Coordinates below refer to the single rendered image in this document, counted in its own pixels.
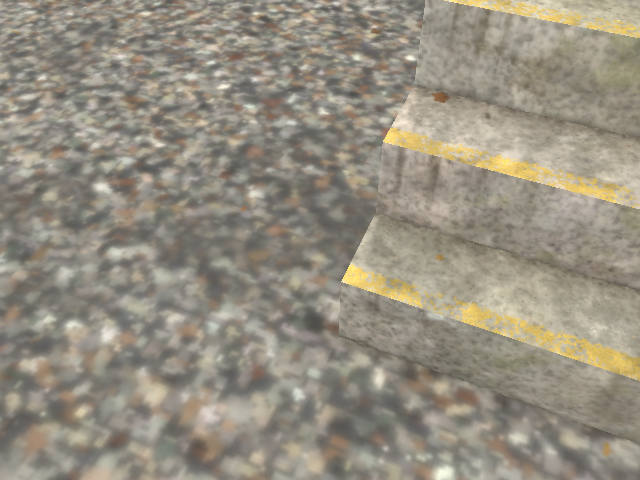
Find stairs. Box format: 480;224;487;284
339;0;640;444

